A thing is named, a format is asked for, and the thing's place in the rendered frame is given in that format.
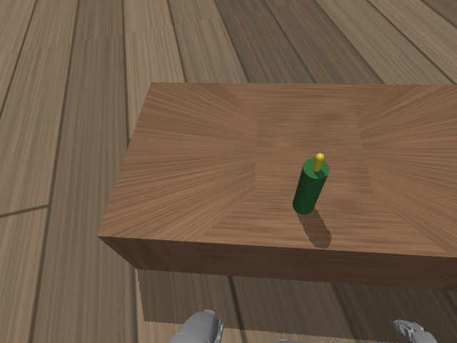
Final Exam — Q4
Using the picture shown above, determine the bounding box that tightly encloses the right robot hand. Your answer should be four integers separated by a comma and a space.
393, 319, 438, 343

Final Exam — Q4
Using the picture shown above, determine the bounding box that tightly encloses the bottle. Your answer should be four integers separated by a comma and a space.
293, 153, 329, 214

